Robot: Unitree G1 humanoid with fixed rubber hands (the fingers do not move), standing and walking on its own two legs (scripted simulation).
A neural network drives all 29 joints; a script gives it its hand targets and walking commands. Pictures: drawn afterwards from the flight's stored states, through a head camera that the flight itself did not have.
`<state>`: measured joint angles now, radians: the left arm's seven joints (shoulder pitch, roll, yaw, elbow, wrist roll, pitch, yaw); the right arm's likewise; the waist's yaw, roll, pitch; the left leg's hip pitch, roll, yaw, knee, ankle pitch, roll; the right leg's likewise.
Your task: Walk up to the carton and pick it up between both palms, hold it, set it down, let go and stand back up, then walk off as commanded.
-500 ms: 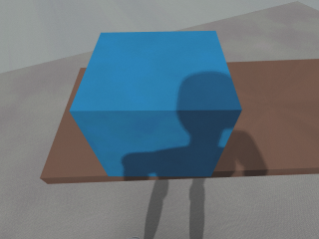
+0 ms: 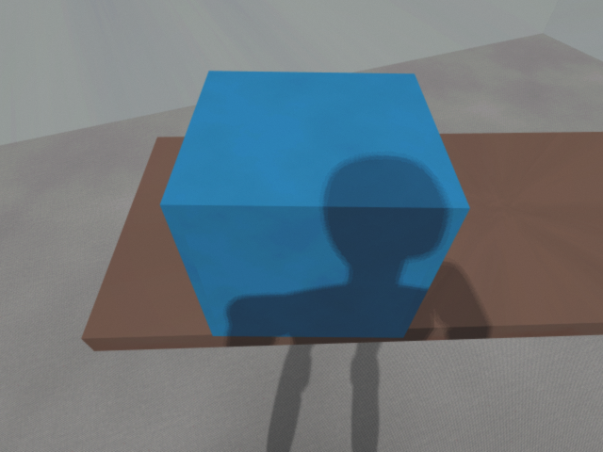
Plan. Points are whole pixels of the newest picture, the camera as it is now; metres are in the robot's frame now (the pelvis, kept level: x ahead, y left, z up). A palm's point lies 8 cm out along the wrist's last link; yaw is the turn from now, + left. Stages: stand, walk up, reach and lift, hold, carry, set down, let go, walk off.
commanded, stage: walk up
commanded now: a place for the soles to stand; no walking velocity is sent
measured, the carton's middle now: (310, 209) +0.44 +0.00 +0.09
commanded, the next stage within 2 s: stand in 0.62 s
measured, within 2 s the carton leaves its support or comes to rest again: neither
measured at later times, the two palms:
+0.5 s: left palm out of the picture +0.10 +0.30 -0.10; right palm out of the picture +0.08 -0.30 -0.09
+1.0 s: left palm out of the picture +0.13 +0.29 -0.11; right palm out of the picture +0.11 -0.30 -0.09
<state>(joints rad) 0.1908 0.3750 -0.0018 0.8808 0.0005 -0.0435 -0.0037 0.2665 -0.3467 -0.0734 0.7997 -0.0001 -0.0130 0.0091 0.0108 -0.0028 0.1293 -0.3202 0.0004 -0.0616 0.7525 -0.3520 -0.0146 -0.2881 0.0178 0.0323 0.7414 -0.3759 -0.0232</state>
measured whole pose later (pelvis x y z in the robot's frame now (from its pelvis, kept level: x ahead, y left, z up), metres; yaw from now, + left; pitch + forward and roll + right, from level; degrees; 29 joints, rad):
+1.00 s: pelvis -0.01 +0.00 +0.00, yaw +0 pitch -2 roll +0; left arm 0.03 0.37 0.00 0.75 0.00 0.31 0.04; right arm 0.16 -0.34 -0.07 0.86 0.00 -0.14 0.08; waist 0.01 -0.03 0.15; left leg -0.39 0.00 -0.06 0.77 -0.34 -0.03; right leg -0.36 0.02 0.03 0.77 -0.37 -0.02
